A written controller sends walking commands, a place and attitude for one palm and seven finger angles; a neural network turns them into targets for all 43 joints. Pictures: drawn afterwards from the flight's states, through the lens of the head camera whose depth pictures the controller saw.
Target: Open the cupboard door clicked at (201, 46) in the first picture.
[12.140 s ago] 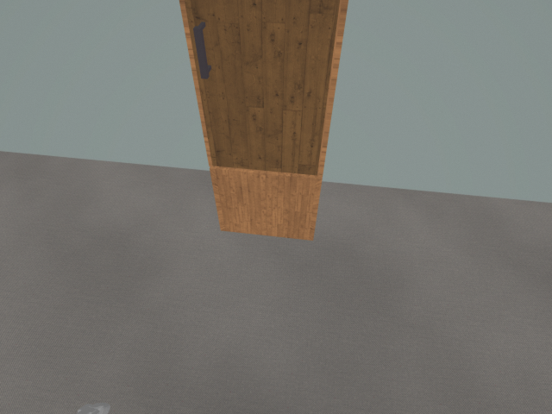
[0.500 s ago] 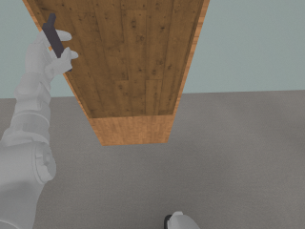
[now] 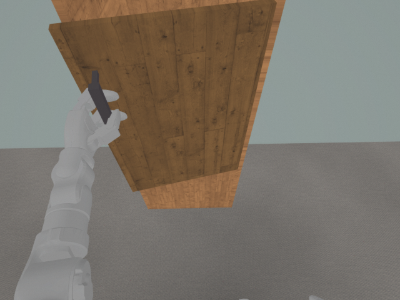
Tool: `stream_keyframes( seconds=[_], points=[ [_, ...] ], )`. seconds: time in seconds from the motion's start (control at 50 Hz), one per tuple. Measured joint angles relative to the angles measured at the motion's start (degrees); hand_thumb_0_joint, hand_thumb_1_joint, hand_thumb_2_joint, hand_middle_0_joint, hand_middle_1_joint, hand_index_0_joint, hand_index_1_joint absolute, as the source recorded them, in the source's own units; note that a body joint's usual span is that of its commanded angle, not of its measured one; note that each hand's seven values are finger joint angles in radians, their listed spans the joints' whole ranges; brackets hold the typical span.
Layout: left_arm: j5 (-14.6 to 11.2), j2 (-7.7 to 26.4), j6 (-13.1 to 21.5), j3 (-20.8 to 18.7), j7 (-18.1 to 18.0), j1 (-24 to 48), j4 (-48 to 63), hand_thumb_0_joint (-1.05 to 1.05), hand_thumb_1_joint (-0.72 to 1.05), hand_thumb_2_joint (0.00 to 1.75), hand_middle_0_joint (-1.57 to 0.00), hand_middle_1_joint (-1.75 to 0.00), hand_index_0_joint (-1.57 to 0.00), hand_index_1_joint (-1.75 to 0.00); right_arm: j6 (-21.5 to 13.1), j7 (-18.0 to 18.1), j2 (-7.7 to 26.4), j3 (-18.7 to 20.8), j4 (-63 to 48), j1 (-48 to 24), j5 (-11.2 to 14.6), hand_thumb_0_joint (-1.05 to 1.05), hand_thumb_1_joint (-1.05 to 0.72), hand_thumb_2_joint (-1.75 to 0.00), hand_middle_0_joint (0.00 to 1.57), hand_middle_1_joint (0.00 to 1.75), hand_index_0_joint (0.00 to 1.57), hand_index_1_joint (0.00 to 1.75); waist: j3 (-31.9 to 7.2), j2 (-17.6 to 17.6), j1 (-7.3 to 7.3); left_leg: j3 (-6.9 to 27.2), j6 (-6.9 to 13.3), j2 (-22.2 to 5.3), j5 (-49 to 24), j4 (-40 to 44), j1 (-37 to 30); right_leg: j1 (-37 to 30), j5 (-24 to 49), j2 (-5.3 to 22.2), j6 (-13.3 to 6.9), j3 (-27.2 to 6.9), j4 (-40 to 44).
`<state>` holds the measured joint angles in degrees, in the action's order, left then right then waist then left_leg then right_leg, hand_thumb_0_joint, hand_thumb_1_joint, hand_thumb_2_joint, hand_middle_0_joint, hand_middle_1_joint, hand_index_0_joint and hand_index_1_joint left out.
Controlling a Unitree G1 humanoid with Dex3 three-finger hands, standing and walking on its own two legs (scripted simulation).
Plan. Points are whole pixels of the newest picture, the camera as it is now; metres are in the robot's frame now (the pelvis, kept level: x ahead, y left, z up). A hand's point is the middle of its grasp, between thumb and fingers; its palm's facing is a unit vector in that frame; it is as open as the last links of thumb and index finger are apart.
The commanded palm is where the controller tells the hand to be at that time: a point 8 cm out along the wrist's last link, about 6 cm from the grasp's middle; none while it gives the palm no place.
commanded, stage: pull the door open along its arc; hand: left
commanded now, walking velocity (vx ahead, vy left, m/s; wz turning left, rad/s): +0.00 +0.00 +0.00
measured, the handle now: (105, 105) +0.48 +0.19 +0.12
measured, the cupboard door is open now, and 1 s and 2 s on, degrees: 13 41 42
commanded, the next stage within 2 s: open thumb and fingers to let go in 0.50 s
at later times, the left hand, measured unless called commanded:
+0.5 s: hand (162, 185) +0.30 +0.06 +0.11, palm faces +0.32 -0.95 -0.02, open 5.9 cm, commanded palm +0.23 +0.09 +0.11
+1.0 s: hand (159, 185) +0.29 +0.07 +0.12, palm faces +0.37 -0.93 -0.01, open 10.2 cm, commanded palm +0.24 +0.10 +0.11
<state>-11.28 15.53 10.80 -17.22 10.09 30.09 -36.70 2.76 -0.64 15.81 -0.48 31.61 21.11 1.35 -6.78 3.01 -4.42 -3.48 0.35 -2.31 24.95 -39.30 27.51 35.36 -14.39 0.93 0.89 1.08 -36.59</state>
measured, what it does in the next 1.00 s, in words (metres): stands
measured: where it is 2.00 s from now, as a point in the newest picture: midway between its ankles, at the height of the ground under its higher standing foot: outside the picture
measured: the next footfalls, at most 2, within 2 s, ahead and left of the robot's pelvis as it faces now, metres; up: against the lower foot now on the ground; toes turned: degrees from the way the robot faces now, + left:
none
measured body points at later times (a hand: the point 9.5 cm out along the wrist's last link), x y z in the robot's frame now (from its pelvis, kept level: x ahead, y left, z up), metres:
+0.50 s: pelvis +0.00 -0.01 +0.01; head +0.00 -0.03 +0.46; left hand +0.27 +0.11 +0.12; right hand +0.22 -0.19 -0.08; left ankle -0.07 +0.11 -0.72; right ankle +0.03 -0.13 -0.72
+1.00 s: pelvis -0.02 -0.02 +0.01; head -0.02 -0.05 +0.46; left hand +0.27 +0.11 +0.12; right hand +0.17 -0.23 -0.09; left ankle -0.07 +0.11 -0.72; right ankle +0.03 -0.13 -0.72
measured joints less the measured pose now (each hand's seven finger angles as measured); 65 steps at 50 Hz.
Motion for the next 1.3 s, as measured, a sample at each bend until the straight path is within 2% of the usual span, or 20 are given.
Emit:
stream_keyframes(
  seconds=[0.06,0.18,0.24,0.3,0.36,0.46,0.58,0.7,0.8,0.9,1.0,1.12,1.2,1.3],
  points=[
    [1.4,-6.1,-1.4,2.7,-9.9,-5.0,8.1,0.00,0.73,0.78,-0.36,-1.34,-0.36,-1.29,-1.1,-0.7,-0.8,0.4,0.4,-2.4,-0.4,0.01,-0.90,-0.90,0.20,0.30,0.20,0.30,0.1,0.2,1.14,0.2,-0.1,0.2,-0.4,1.0,-1.8,-1.8,0.2,0.2,0.1,0.2,0.8],
    [7.4,-16.7,-5.5,11.3,-28.5,-13.9,21.2,0.00,0.73,0.79,-0.35,-1.33,-0.36,-1.29,-1.4,-1.2,-2.9,0.6,1.2,-7.3,-2.4,0.01,-0.90,-0.90,0.20,0.30,0.19,0.30,0.8,0.2,3.36,1.0,-0.2,0.7,-1.2,2.9,-5.7,-5.9,0.1,0.7,0.0,1.0,2.0],
    [10.9,-19.9,-8.5,16.2,-34.4,-17.2,25.4,0.00,0.73,0.80,-0.34,-1.32,-0.35,-1.30,-0.5,-0.4,-3.8,0.1,1.5,-9.6,-3.2,0.01,-0.90,-0.90,0.20,0.30,0.20,0.30,1.4,0.1,4.37,1.7,-0.3,1.0,-1.5,3.8,-7.9,-8.1,-0.1,1.1,-0.1,1.7,2.3],
    [13.1,-22.0,-11.1,20.9,-37.2,-20.5,28.8,0.01,0.74,0.81,-0.33,-1.32,-0.35,-1.31,0.1,0.5,-4.6,-0.2,1.6,-11.2,-3.6,0.01,-0.90,-0.90,0.20,0.30,0.20,0.30,2.0,0.1,5.28,2.5,-0.4,1.2,-1.8,4.5,-10.0,-10.5,-0.4,1.4,-0.2,2.5,2.7],
    [14.3,-23.0,-12.9,24.9,-38.4,-23.7,31.8,0.01,0.74,0.81,-0.32,-1.32,-0.34,-1.32,0.5,1.1,-5.3,-0.5,1.5,-12.4,-3.9,0.01,-0.90,-0.90,0.20,0.30,0.20,0.30,2.6,0.0,5.93,3.2,-0.6,1.2,-2.0,5.1,-11.8,-12.5,-0.6,1.5,-0.4,3.2,3.0],
    [14.5,-21.5,-14.6,31.2,-38.6,-29.4,37.2,0.01,0.73,0.78,-0.33,-1.32,-0.34,-1.33,1.2,0.7,-6.1,-0.9,1.1,-13.9,-3.8,0.01,-0.90,-0.90,0.20,0.30,0.20,0.30,3.5,0.0,6.06,3.9,-1.0,1.0,-1.9,5.3,-14.1,-14.9,-1.1,1.4,-0.8,3.9,3.0],
    [13.7,-19.5,-16.6,35.3,-38.1,-34.2,42.4,0.01,0.71,0.76,-0.34,-1.32,-0.36,-1.34,2.8,0.1,-6.4,-1.4,1.0,-15.0,-3.5,0.01,-0.90,-0.90,0.20,0.30,0.20,0.30,4.2,0.8,5.57,4.0,-1.3,0.6,-1.6,5.4,-15.9,-16.4,-1.6,1.0,-1.1,4.0,2.7],
    [13.3,-21.1,-17.6,33.1,-40.2,-29.5,38.2,0.01,0.69,0.79,-0.36,-1.32,-0.38,-1.34,3.7,1.4,-5.9,-1.6,3.2,-15.6,-3.8,0.01,-0.90,-0.90,0.20,0.30,0.20,0.30,4.8,0.9,6.13,4.4,-1.6,0.8,-2.2,5.4,-15.8,-16.5,-1.4,1.2,-1.4,4.4,2.4],
    [13.5,-21.9,-16.4,29.9,-40.1,-28.4,36.5,0.02,0.57,0.76,-0.37,-1.31,-0.38,-1.32,3.6,2.0,-5.7,-1.3,3.6,-14.2,-4.0,0.01,-0.90,-0.90,0.20,0.30,0.20,0.30,4.7,0.6,6.14,4.4,-1.8,0.6,-2.9,6.0,-15.8,-16.4,-0.7,1.1,-1.7,4.4,3.0],
    [14.1,-22.1,-14.7,28.4,-39.2,-27.6,35.0,0.02,0.36,0.67,-0.36,-1.29,-0.36,-1.29,3.0,2.6,-5.0,-1.0,4.0,-12.8,-4.1,0.01,-0.90,-0.90,0.20,0.30,0.20,0.30,5.0,0.4,6.01,4.5,-1.8,0.7,-3.4,6.1,-15.7,-16.5,-0.1,1.1,-1.7,4.5,3.3],
    [13.7,-22.2,-13.8,27.5,-38.2,-25.6,32.1,0.01,0.07,0.54,-0.34,-1.26,-0.34,-1.26,2.3,3.2,-4.5,-0.8,4.7,-12.2,-4.0,0.01,-0.90,-0.90,0.20,0.30,0.20,0.30,5.2,0.1,5.80,4.2,-1.6,0.9,-4.0,6.4,-15.7,-16.4,0.7,1.3,-1.6,4.1,3.8],
    [13.8,-22.5,-12.9,27.3,-39.1,-23.9,29.6,0.00,-0.26,0.40,-0.32,-1.21,-0.31,-1.21,1.5,3.3,-4.8,-0.8,4.9,-12.0,-4.0,0.01,-0.90,-0.90,0.20,0.30,0.20,0.30,5.3,-0.3,5.52,3.6,-1.3,1.2,-4.5,6.6,-15.5,-16.2,1.5,1.5,-1.3,3.5,4.3],
    [14.1,-22.9,-12.6,27.5,-39.9,-22.8,28.1,0.00,-0.39,0.35,-0.30,-1.11,-0.29,-1.11,1.2,3.1,-5.1,-0.9,5.0,-12.2,-4.2,0.01,-0.90,-0.90,0.20,0.30,0.20,0.30,5.3,-0.5,5.54,3.4,-1.0,1.5,-4.7,6.6,-15.2,-15.9,1.9,1.7,-1.1,3.2,4.3],
    [14.0,-23.0,-12.4,27.9,-39.7,-22.2,27.2,-0.01,-0.46,0.32,-0.27,-0.93,-0.27,-0.94,1.4,2.8,-5.9,-1.3,4.9,-12.4,-4.2,0.01,-0.90,-0.90,0.20,0.30,0.20,0.30,5.2,-0.9,5.64,3.0,-0.8,1.7,-5.0,6.9,-15.3,-15.9,2.3,1.8,-0.9,2.8,4.7]
  ],
)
